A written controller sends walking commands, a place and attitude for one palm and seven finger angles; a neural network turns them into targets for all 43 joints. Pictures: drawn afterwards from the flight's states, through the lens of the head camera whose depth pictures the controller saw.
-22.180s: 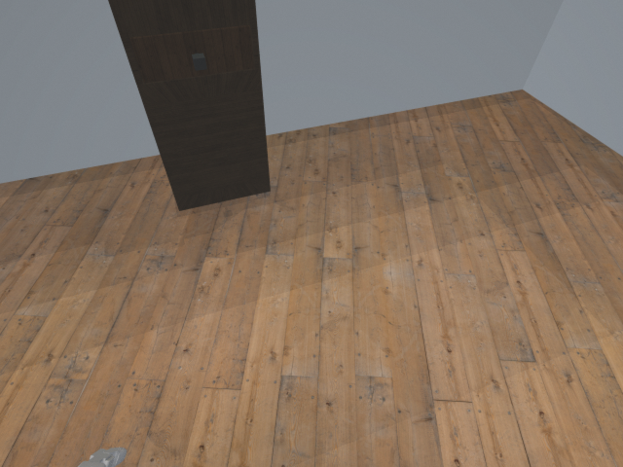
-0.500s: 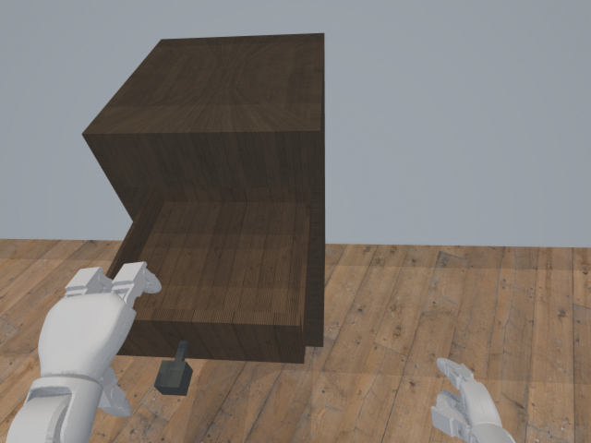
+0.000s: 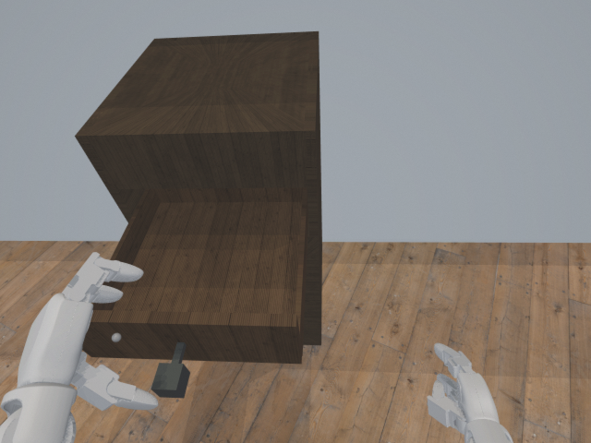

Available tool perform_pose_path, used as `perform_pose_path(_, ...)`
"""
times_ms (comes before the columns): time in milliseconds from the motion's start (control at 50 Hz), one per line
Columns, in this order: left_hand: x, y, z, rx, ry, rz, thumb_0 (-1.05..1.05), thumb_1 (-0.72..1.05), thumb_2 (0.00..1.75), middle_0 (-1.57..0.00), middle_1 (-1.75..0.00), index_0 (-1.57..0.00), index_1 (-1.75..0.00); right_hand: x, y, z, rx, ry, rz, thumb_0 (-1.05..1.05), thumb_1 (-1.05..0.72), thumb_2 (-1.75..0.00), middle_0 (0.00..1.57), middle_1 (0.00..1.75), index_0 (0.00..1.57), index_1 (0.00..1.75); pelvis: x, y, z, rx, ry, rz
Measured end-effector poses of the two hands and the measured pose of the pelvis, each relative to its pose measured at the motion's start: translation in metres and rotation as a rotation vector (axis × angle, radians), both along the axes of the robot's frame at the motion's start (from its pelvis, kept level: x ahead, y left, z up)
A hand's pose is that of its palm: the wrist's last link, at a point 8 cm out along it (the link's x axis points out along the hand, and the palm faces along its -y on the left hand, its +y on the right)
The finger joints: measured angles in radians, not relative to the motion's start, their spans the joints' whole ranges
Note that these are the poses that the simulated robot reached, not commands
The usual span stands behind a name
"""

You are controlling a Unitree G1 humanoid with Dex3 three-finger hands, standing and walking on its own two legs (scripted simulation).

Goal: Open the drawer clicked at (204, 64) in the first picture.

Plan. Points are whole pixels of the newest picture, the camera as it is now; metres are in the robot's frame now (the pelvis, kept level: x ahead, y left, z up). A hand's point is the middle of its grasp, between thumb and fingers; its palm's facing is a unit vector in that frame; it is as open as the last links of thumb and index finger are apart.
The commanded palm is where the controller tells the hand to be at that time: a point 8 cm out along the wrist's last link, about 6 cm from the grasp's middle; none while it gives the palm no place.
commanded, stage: draw the hand back to the body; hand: left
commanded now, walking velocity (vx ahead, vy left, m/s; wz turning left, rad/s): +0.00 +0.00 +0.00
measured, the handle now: (175, 367) +0.23 +0.24 -0.08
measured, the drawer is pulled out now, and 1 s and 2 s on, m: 0.29 0.29 0.29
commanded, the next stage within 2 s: step back with the hand held close in 0.90 s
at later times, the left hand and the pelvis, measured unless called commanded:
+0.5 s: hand (108, 318) +0.19 +0.22 +0.15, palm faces +0.38 -0.83 -0.41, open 10.4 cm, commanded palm +0.14 +0.27 +0.17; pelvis +0.01 -0.01 +0.00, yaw +1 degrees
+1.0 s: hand (95, 323) +0.18 +0.23 +0.16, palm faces +0.42 -0.81 -0.41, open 7.5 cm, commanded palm +0.13 +0.27 +0.18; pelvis +0.01 -0.02 +0.00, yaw +1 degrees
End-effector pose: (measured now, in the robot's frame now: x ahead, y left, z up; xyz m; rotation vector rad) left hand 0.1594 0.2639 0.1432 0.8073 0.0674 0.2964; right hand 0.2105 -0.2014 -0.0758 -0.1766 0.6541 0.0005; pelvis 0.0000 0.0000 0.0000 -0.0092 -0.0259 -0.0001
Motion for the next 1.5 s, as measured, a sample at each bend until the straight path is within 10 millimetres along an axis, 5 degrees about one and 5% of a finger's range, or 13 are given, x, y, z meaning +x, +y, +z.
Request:
perform_pose_path(60,-0.001,-0.004,-0.003,-0.247,-0.095,0.015,-0.01,-0.43,0.33,-0.32,-1.16,-0.31,-1.16,-0.006,0.001,0.007,-0.015,-0.040,-0.013,0.01,-0.91,-0.90,0.20,0.30,0.20,0.30,0.005,-0.003,0.001,0.003,-0.014,0.007)
perform_pose_path(140,0.000,-0.008,0.008,-0.350,-0.207,0.002,-0.01,-0.34,0.37,-0.31,-1.10,-0.30,-1.09,-0.012,-0.002,0.010,-0.035,-0.057,-0.010,0.01,-0.91,-0.90,0.20,0.30,0.21,0.30,0.011,-0.007,0.002,0.002,-0.022,0.017)
perform_pose_path(260,0.003,-0.005,0.026,-0.335,-0.275,-0.015,-0.01,-0.16,0.45,-0.29,-0.98,-0.29,-0.98,-0.016,-0.009,0.006,-0.030,-0.045,-0.018,0.01,-0.90,-0.90,0.20,0.30,0.21,0.30,0.013,-0.009,0.003,0.000,-0.020,0.018)
perform_pose_path(660,-0.012,0.000,0.040,-0.273,-0.294,0.019,0.00,0.52,0.74,-0.24,-0.54,-0.24,-0.54,-0.007,-0.021,0.005,-0.012,-0.063,-0.053,0.01,-0.91,-0.90,0.20,0.30,0.20,0.30,0.012,-0.014,0.003,0.003,-0.001,0.023)
perform_pose_path(840,-0.016,-0.002,0.031,-0.306,-0.273,0.030,0.01,0.79,0.86,-0.22,-0.36,-0.22,-0.36,-0.007,-0.017,0.006,-0.001,-0.071,-0.039,0.01,-0.91,-0.90,0.20,0.30,0.21,0.30,0.008,-0.016,0.003,0.004,-0.004,0.024)
perform_pose_path(1120,-0.015,0.006,0.049,-0.224,-0.327,0.002,0.01,0.88,0.90,-0.22,-0.30,-0.21,-0.30,-0.020,-0.022,0.001,-0.017,-0.016,-0.040,0.01,-0.91,-0.90,0.20,0.30,0.21,0.30,0.000,-0.015,0.002,-0.008,0.024,0.043)
perform_pose_path(1240,-0.015,0.008,0.032,-0.243,-0.241,-0.048,0.01,0.89,0.90,-0.21,-0.30,-0.21,-0.30,-0.035,-0.033,0.000,-0.067,0.057,-0.093,0.01,-0.91,-0.90,0.20,0.30,0.21,0.30,-0.009,-0.006,0.002,-0.009,0.067,0.040)
perform_pose_path(1340,-0.025,0.014,0.023,-0.249,-0.178,-0.079,0.01,0.88,0.90,-0.22,-0.30,-0.21,-0.30,-0.047,-0.035,0.005,-0.108,0.078,-0.136,0.01,-0.91,-0.90,0.20,0.30,0.21,0.30,-0.017,0.002,0.001,-0.005,0.080,0.037)
perform_pose_path(1500,-0.049,0.025,0.040,-0.192,-0.274,-0.101,0.01,0.88,0.90,-0.22,-0.30,-0.21,-0.30,-0.058,-0.018,0.014,-0.108,0.025,-0.107,0.01,-0.91,-0.90,0.20,0.30,0.20,0.30,-0.038,0.005,-0.003,0.013,0.072,0.032)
